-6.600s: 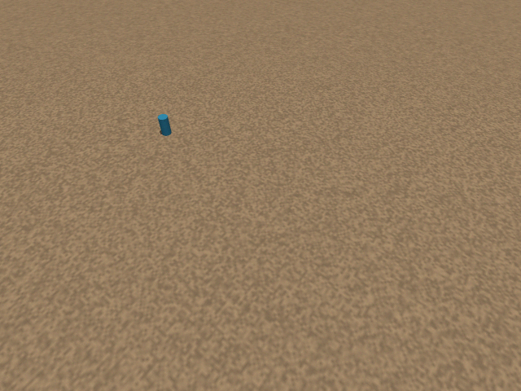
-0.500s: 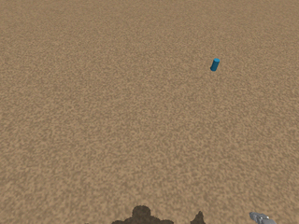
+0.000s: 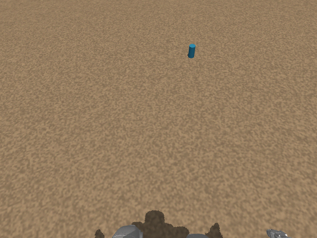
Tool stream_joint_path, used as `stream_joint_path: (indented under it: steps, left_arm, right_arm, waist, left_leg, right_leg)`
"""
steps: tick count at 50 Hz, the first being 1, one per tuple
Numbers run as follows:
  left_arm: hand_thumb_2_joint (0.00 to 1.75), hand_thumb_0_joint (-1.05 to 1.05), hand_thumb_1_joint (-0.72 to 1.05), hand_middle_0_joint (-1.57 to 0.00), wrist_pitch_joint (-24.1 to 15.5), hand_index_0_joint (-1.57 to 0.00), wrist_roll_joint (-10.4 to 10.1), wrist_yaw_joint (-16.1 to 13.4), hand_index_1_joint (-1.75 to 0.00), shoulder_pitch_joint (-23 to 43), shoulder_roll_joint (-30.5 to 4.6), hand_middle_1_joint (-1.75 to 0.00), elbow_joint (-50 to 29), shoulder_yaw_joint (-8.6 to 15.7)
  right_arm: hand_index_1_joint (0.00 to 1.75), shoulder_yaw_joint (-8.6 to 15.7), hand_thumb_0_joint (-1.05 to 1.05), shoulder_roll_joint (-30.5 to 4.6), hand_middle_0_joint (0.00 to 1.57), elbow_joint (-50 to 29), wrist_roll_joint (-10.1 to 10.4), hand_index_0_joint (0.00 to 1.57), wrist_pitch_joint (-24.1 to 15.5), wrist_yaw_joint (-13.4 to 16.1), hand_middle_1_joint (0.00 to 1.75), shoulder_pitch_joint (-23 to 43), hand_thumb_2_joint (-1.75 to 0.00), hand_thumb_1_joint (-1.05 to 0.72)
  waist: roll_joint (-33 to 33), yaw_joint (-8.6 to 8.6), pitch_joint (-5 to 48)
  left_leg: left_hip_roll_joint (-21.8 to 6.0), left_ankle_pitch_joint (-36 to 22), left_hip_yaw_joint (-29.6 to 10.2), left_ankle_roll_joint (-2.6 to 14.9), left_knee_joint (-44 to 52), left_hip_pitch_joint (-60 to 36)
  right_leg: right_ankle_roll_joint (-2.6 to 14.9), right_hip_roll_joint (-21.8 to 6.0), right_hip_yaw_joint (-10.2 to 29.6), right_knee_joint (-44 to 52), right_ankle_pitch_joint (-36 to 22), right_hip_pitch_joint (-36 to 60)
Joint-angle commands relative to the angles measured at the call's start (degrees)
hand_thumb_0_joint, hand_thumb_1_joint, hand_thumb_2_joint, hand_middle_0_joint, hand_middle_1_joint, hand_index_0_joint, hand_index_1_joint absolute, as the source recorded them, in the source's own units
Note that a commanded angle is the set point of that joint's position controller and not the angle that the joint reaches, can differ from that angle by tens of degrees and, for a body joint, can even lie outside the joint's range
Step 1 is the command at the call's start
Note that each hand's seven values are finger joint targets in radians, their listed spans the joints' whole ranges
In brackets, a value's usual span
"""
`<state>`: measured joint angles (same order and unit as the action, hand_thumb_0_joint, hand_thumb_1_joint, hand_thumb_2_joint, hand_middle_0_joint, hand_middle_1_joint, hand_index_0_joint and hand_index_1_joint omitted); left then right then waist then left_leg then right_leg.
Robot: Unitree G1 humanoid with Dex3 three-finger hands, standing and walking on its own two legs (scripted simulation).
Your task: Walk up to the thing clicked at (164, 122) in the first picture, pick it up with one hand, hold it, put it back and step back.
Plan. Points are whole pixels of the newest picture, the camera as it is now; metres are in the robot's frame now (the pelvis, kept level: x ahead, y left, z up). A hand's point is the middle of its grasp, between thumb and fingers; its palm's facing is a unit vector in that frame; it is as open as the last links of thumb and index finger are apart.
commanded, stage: walk up
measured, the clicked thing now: (191, 51) +1.74 -0.30 -0.70
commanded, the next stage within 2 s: stand in 1.16 s
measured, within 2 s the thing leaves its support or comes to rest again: neither
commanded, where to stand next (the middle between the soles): +0.04 +0.02 m, yaw -11 degrees
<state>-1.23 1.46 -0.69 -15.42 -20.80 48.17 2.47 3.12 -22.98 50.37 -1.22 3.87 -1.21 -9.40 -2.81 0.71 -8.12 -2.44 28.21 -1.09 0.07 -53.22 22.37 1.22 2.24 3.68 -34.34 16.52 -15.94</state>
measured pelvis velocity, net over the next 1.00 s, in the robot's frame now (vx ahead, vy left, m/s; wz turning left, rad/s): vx -0.01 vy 0.04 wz -0.21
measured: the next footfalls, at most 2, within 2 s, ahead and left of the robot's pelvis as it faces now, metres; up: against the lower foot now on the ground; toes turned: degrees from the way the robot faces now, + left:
left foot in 0.10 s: +0.05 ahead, +0.16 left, +0.00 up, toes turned -8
right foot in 0.44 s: +0.02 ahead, -0.10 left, +0.00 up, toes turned -6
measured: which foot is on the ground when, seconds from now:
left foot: up 0.00-0.08, down 0.10-1.00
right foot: down 0.00-0.14, up 0.16-0.42, down 0.44-1.00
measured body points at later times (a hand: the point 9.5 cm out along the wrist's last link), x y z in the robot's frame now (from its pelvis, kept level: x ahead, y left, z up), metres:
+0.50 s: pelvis -0.01 +0.02 -0.01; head +0.02 +0.01 +0.44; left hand +0.11 +0.32 -0.12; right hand +0.04 -0.31 -0.13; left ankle +0.02 +0.15 -0.72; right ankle -0.02 -0.10 -0.73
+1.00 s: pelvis -0.01 +0.04 +0.01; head -0.01 +0.04 +0.46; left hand +0.14 +0.31 -0.12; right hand +0.01 -0.28 -0.11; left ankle +0.01 +0.17 -0.73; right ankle -0.02 -0.10 -0.73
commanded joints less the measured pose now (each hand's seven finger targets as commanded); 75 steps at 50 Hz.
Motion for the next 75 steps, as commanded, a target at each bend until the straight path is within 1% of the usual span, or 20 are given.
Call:
stream_joint_path:
  steps: [1,5,6,7,8,9,12,18,20,22,23,24,25,28,33,35,36,41,63,75]
  left_arm:
    - [0.90,0.00,0.90,-0.20,-0.6,-0.20,-0.3,-1.3,-0.30,-1.4,-16.7,-0.30,-5.1,4.8]
    - [0.90,0.00,0.90,-0.20,0.4,-0.20,-1.5,-1.0,-0.30,3.6,-13.8,-0.30,-7.6,3.2]
    - [0.90,0.00,0.90,-0.20,0.6,-0.20,-2.0,-1.0,-0.30,2.4,-10.2,-0.30,-8.0,2.2]
    - [0.90,0.00,0.90,-0.20,0.9,-0.20,-1.9,-1.5,-0.30,2.3,-10.4,-0.30,-7.1,2.2]
    - [0.90,0.00,0.90,-0.20,1.1,-0.20,-1.1,-2.1,-0.30,0.6,-14.7,-0.30,-5.4,3.3]
    - [0.90,0.00,0.90,-0.20,0.9,-0.20,-1.1,-1.7,-0.30,0.1,-15.8,-0.30,-4.2,3.3]
    - [0.90,0.00,0.90,-0.20,0.5,-0.20,-1.7,-0.6,-0.30,-0.5,-13.6,-0.30,-2.7,3.6]
    - [0.90,0.00,0.90,-0.20,-0.4,-0.20,-0.9,0.1,-0.30,0.5,-12.1,-0.30,-2.0,3.1]
    - [0.90,0.00,0.90,-0.20,-0.7,-0.20,-0.5,-0.1,-0.30,-2.4,-11.4,-0.30,-0.3,3.0]
    - [0.90,0.00,0.90,-0.20,-1.6,-0.20,0.3,-0.7,-0.30,-2.7,-14.4,-0.30,0.2,3.9]
    - [0.90,0.00,0.90,-0.20,-2.4,-0.20,1.0,-0.9,-0.30,-0.9,-17.4,-0.30,-0.6,4.2]
    - [0.90,0.00,0.90,-0.20,-2.3,-0.20,0.4,-0.8,-0.30,2.2,-19.5,-0.30,-1.3,4.0]
    - [0.90,0.00,0.90,-0.20,-2.1,-0.20,0.2,-0.7,-0.30,4.5,-19.1,-0.30,-1.9,4.0]
    - [0.90,0.00,0.90,-0.20,-2.4,-0.20,-0.1,-0.6,-0.30,5.7,-15.4,-0.30,-1.3,2.9]
    - [0.90,0.00,0.90,-0.20,-1.5,-0.20,-0.8,-0.2,-0.30,8.1,-14.6,-0.30,-0.6,2.4]
    - [0.90,0.00,0.90,-0.20,-0.9,-0.20,-2.1,0.0,-0.30,8.3,-10.7,-0.30,-0.4,1.4]
    - [0.90,0.00,0.90,-0.20,-0.4,-0.20,-2.1,0.1,-0.30,7.3,-10.8,-0.30,1.3,1.4]
    - [0.90,0.00,0.90,-0.20,-1.2,-0.20,-1.5,0.6,-0.30,8.0,-12.5,-0.30,5.0,1.5]
    - [0.90,0.00,0.90,-0.20,-1.1,-0.20,-1.3,0.4,-0.30,12.4,-12.0,-0.30,13.0,-0.2]
    - [0.90,0.00,0.90,-0.20,-0.9,-0.20,-1.0,0.2,-0.30,13.0,-12.3,-0.30,13.8,-0.1]
  right_arm:
    - [0.30,3.2,0.00,-9.4,0.20,-5.2,-0.2,0.20,-2.6,1.1,0.30,1.1,-0.90,-0.90]
    - [0.30,4.2,0.00,-9.9,0.20,-2.6,-0.7,0.20,-3.8,1.6,0.30,-6.7,-0.90,-0.90]
    - [0.30,5.0,0.00,-14.0,0.20,-3.4,-1.5,0.20,-4.4,1.8,0.30,-5.6,-0.90,-0.90]
    - [0.30,5.3,0.00,-16.9,0.20,-4.7,-1.0,0.20,-4.7,1.6,0.30,-2.2,-0.90,-0.90]
    - [0.30,5.7,0.00,-18.1,0.20,-5.0,-0.3,0.20,-4.8,1.3,0.30,-0.7,-0.90,-0.90]
    - [0.30,5.5,0.00,-16.6,0.20,-5.4,-0.3,0.20,-4.9,1.2,0.30,0.6,-0.90,-0.90]
    - [0.30,3.9,0.00,-12.6,0.20,-5.8,-0.4,0.20,-5.4,1.7,0.30,0.9,-0.90,-0.90]
    - [0.30,3.5,0.00,-13.4,0.20,-6.9,-0.5,0.20,-4.2,0.9,0.30,-0.5,-0.90,-0.90]
    - [0.30,3.4,0.00,-13.5,0.20,-7.3,0.0,0.20,-3.4,0.7,0.30,0.7,-0.90,-0.90]
    - [0.30,1.9,0.00,-9.1,0.20,-7.6,0.8,0.20,-3.1,0.6,0.30,0.5,-0.90,-0.90]
    - [0.30,0.9,0.00,-6.6,0.20,-8.5,1.1,0.20,-3.2,0.5,0.30,0.8,-0.90,-0.90]
    - [0.30,1.6,0.00,-8.9,0.20,-7.8,0.8,0.20,-2.6,1.1,0.30,2.7,-0.90,-0.90]
    - [0.30,2.2,0.00,-10.2,0.20,-6.1,0.5,0.20,-2.6,1.3,0.30,0.5,-0.90,-0.90]
    - [0.30,1.8,0.00,-9.6,0.20,-4.0,1.2,0.20,-3.6,0.8,0.30,0.7,-0.90,-0.90]
    - [0.30,1.3,0.00,-8.6,0.20,-0.1,0.6,0.20,-5.1,1.2,0.30,-3.6,-0.90,-0.90]
    - [0.30,2.1,0.00,-12.4,0.20,0.5,-0.2,0.20,-6.0,1.6,0.30,-2.1,-0.90,-0.90]
    - [0.30,2.1,0.00,-13.5,0.20,0.1,0.0,0.20,-6.1,1.5,0.30,1.5,-0.90,-0.90]
    - [0.30,0.4,0.00,-10.4,0.20,1.8,0.3,0.20,-6.1,1.0,0.30,4.0,-0.90,-0.90]
    - [0.30,0.0,0.00,-9.8,0.20,9.4,1.0,0.20,-5.9,1.3,0.30,6.9,-0.90,-0.90]
    - [0.30,-0.1,0.00,-9.6,0.20,11.2,0.7,0.20,-5.4,1.2,0.30,7.5,-0.90,-0.90]
  waist:
    - [11.9,0.62,9.0]
    - [8.3,-3.99,10.4]
    - [-3.0,-3.20,10.5]
    - [-9.2,-2.33,8.7]
    - [-8.7,-2.34,8.1]
    - [-6.9,-1.16,5.5]
    - [-6.4,-0.22,4.5]
    - [-9.8,-2.15,8.4]
    - [-8.2,-0.23,10.0]
    - [1.3,0.71,10.8]
    - [10.4,-0.18,9.4]
    - [9.3,0.40,7.3]
    - [9.8,-0.80,5.6]
    - [10.7,-1.31,5.7]
    - [12.3,-2.99,10.6]
    - [3.6,-1.90,11.0]
    - [1.4,-0.19,9.5]
    - [-1.4,-0.05,6.5]
    - [3.0,-1.28,11.5]
    - [3.4,-1.05,9.6]
  left_leg:
    - [1.0,-0.8,-0.3,-0.16,9.3,-1.4]
    - [1.2,-15.5,-0.5,2.36,27.9,-15.0]
    - [-9.5,-19.2,-15.1,4.86,32.9,-17.5]
    - [-18.4,-18.3,-25.8,10.19,36.1,-15.0]
    - [-23.1,-15.0,-29.1,15.76,35.6,-10.3]
    - [-21.9,-16.4,-26.2,16.58,35.1,-8.5]
    - [-12.4,-34.0,-9.6,11.05,29.1,-13.4]
    - [-11.4,-32.1,-5.2,10.89,24.9,-12.5]
    - [-11.0,-28.0,-4.3,9.74,20.3,-10.4]
    - [-7.6,-18.3,-1.9,4.73,13.0,-2.7]
    - [-1.7,-7.5,1.4,0.78,7.4,5.0]
    - [-1.0,5.7,-0.5,0.68,2.5,1.7]
    - [-2.1,7.2,-1.8,0.47,1.5,-2.3]
    - [-1.3,2.2,-1.1,1.31,8.4,-1.3]
    - [0.9,-13.7,1.7,0.62,27.2,-14.1]
    - [-7.6,-19.7,-9.6,3.71,32.5,-16.1]
    - [-11.2,-12.2,-13.6,6.52,33.7,-11.3]
    - [-4.6,-8.9,-3.6,2.44,32.4,-6.8]
    - [-5.4,-26.8,-1.4,0.76,35.7,-20.8]
    - [-5.2,-20.7,-1.7,0.38,37.8,-19.0]
  right_leg:
    - [11.57,-13.8,14.4,5.3,-25.3,5.1]
    - [5.75,-9.5,10.4,-4.2,-20.7,-4.1]
    - [1.96,-2.7,7.8,-12.0,-9.7,-10.2]
    - [0.63,4.7,2.9,-18.5,14.9,-14.0]
    - [0.08,1.4,4.9,-26.0,19.6,-10.6]
    - [-0.02,-0.2,4.5,-27.9,18.1,-10.3]
    - [0.33,-0.3,3.0,-24.1,13.1,-12.5]
    - [-0.85,0.1,-5.2,-7.4,8.5,-1.7]
    - [0.04,0.5,-6.2,5.2,1.4,4.9]
    - [2.25,-4.5,5.1,10.6,-4.2,12.2]
    - [6.57,-15.4,22.7,14.0,-7.7,12.8]
    - [13.80,-21.7,26.9,14.6,-4.5,3.1]
    - [15.29,-21.8,26.3,12.9,-5.4,-2.0]
    - [9.61,-14.8,15.3,11.3,-12.7,3.0]
    - [5.95,-10.9,9.0,4.7,-20.3,1.5]
    - [1.20,-5.2,4.9,0.4,-11.4,-2.3]
    - [0.58,-2.4,2.9,0.9,-0.6,-0.2]
    - [2.42,-5.9,6.6,7.7,-6.3,5.5]
    - [-0.27,-8.3,5.2,14.8,-21.7,7.9]
    - [-0.37,-8.4,5.0,17.7,-14.6,7.5]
